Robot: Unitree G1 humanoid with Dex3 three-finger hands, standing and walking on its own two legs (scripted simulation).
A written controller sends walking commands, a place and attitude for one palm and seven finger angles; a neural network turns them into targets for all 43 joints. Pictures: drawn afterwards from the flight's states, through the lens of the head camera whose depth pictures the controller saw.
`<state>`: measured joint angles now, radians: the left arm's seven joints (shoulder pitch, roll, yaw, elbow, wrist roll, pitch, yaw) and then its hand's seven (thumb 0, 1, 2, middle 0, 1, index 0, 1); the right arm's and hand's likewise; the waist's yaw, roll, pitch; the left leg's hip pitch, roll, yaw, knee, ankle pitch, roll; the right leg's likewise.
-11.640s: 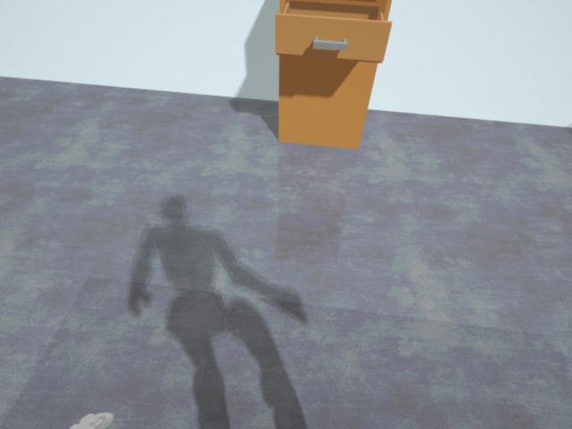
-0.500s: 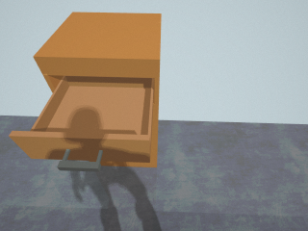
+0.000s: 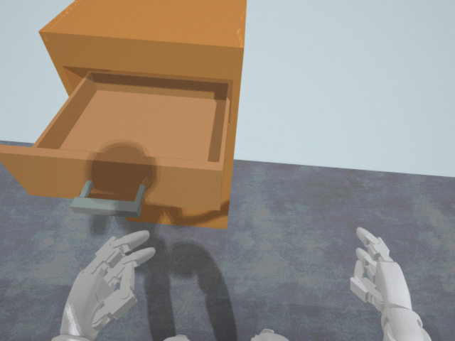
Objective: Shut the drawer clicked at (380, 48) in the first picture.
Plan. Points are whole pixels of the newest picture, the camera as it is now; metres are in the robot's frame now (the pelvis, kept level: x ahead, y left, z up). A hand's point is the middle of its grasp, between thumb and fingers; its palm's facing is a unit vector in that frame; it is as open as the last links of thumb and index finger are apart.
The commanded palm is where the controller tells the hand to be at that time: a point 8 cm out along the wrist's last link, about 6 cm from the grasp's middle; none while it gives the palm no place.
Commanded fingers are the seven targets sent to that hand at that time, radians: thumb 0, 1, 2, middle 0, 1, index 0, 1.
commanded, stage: raise the hand and make a fist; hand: left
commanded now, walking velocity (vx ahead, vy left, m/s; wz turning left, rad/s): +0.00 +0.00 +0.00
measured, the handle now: (111, 197) +0.37 +0.25 +0.01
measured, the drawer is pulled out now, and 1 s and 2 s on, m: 0.30 0.30 0.30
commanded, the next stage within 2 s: bring the fist close to the handle in 1.50 s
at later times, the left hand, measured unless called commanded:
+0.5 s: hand (94, 291) +0.18 +0.20 +0.06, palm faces +0.04 -1.00 -0.07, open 3.6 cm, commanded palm +0.13 +0.25 +0.07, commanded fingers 0.00 0.90 0.90 -1.12 -1.30 -1.12 -1.30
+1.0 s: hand (76, 283) +0.18 +0.21 +0.10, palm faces +0.05 -1.00 -0.08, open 3.2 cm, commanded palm +0.14 +0.27 +0.11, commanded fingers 0.00 0.90 0.90 -1.40 -1.60 -1.40 -1.60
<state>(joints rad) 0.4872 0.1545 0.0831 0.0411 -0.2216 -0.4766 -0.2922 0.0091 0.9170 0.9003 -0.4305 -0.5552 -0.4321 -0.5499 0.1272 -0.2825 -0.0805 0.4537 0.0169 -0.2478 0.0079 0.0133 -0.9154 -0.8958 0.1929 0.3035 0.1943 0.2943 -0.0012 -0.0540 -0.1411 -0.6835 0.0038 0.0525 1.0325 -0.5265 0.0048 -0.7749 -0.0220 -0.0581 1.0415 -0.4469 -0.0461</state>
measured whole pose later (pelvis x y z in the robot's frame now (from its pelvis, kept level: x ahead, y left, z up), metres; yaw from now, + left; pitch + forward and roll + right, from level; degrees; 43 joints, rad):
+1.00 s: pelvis +0.01 +0.02 +0.02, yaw +2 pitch +7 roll -2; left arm 0.61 0.24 0.15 -0.28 -0.24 -0.26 -0.23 0.02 0.90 0.90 -1.37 -1.57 -1.37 -1.56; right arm 0.22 -0.19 0.05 0.49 0.04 -0.25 -0.03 0.01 -0.91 -0.90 0.20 0.30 0.20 0.30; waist 0.02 0.03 -0.12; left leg -0.57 0.00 0.00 0.95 -0.51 0.04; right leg -0.60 -0.02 -0.11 0.88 -0.41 -0.01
